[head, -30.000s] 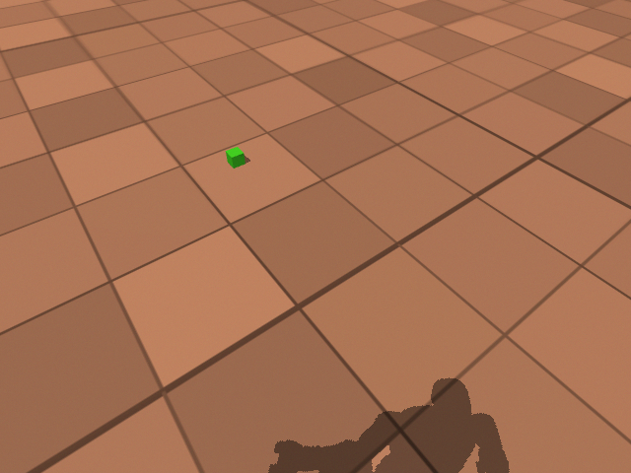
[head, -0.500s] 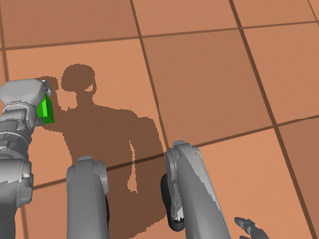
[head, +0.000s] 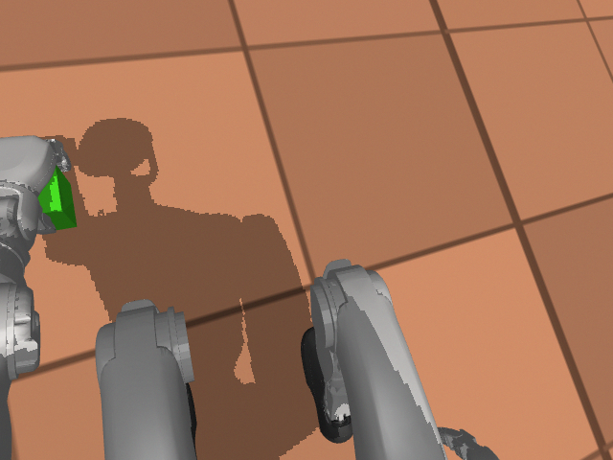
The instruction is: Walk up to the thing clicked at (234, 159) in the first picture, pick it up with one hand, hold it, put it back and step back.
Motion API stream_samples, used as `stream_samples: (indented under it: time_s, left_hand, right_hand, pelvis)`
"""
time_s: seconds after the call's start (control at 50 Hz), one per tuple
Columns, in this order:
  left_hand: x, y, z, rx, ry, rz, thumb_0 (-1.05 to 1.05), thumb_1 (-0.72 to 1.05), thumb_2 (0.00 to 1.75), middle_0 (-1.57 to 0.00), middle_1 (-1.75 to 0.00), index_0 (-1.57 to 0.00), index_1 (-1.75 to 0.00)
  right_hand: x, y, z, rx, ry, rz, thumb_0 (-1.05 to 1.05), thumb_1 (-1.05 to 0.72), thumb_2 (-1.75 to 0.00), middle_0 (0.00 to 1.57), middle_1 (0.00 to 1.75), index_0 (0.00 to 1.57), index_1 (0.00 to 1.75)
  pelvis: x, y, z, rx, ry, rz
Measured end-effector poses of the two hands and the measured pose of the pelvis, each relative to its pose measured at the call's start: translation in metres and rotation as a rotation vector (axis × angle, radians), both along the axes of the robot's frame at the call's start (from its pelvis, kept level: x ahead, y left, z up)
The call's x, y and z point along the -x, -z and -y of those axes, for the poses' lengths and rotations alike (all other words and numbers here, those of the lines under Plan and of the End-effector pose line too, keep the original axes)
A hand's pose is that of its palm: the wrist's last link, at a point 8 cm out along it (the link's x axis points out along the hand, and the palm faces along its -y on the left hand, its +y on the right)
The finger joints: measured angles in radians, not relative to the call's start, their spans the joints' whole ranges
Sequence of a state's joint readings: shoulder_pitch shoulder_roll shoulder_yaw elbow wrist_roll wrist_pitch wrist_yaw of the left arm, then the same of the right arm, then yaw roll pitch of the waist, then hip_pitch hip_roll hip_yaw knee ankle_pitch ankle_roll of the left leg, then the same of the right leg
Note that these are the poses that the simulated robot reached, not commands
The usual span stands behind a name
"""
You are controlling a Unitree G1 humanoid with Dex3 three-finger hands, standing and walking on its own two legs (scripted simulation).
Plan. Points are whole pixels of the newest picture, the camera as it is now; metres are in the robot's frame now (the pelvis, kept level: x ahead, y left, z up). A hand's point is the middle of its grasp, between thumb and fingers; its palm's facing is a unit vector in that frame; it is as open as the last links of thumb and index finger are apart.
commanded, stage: lower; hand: left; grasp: from above
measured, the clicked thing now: (37, 200) +0.48 +0.28 -0.21
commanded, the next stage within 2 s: rest in 0.42 s
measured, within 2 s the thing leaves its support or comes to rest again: rests again in 1.74 s
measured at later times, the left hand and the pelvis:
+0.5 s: hand (47, 203) +0.48 +0.27 -0.22, palm faces -0.47 -0.07 -0.88, open 9.6 cm; pelvis +0.00 +0.00 -0.03, yaw -2 degrees
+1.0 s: hand (62, 205) +0.49 +0.27 -0.27, palm faces -0.46 -0.10 -0.88, open 9.7 cm; pelvis +0.01 +0.01 -0.04, yaw -5 degrees
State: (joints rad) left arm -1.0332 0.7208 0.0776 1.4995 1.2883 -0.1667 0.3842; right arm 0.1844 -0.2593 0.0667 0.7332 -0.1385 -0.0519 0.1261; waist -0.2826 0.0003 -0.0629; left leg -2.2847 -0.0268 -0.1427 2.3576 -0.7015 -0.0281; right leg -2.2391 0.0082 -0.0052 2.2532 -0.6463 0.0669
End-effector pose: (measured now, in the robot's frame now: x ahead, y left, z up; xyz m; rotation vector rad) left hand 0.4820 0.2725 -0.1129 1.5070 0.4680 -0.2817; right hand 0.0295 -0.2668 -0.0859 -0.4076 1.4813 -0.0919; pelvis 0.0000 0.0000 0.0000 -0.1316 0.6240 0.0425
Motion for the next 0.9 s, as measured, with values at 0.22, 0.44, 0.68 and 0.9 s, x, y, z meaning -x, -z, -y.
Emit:
stream_samples:
  time_s: [0.22, 0.44, 0.68, 0.9]
  left_hand:
    - [-0.002, 0.017, -0.003, 0.002, -0.005, -0.019, -0.04, 0.02, 0.39, -0.83, -0.41, -0.82, -0.4]
    - [-0.004, 0.045, -0.002, 0.021, 0.01, -0.02, -0.04, 0.02, 0.39, -0.83, -0.41, -0.83, -0.4]
    - [-0.009, 0.07, -0.001, 0.017, 0.001, -0.017, -0.04, 0.03, 0.39, -0.83, -0.41, -0.82, -0.4]
    - [-0.013, 0.092, 0.002, 0.038, -0.003, -0.016, -0.04, 0.04, 0.38, -0.82, -0.41, -0.81, -0.39]
  right_hand:
    - [0.002, 0.001, -0.001, 0.006, -0.017, -0.017, 0.01, -0.91, -0.9, 0.21, 0.3, 0.2, 0.29]
    - [0.006, 0.007, -0.002, 0.018, -0.045, -0.035, 0.0, -0.91, -0.9, 0.21, 0.3, 0.2, 0.29]
    - [0.012, 0.012, -0.008, 0.007, -0.065, -0.054, 0.0, -0.9, -0.9, 0.21, 0.3, 0.2, 0.29]
    - [0.014, 0.01, -0.014, -0.006, -0.098, -0.071, 0.0, -0.9, -0.9, 0.21, 0.3, 0.21, 0.29]
  pelvis:
    - [-0.001, 0.007, -0.002, 0.013, 0.002, 0.002]
    - [-0.002, 0.022, -0.003, 0.027, 0.009, 0.017]
    - [-0.004, 0.034, -0.006, 0.045, 0.022, 0.031]
    - [-0.007, 0.038, -0.008, 0.066, 0.032, 0.041]
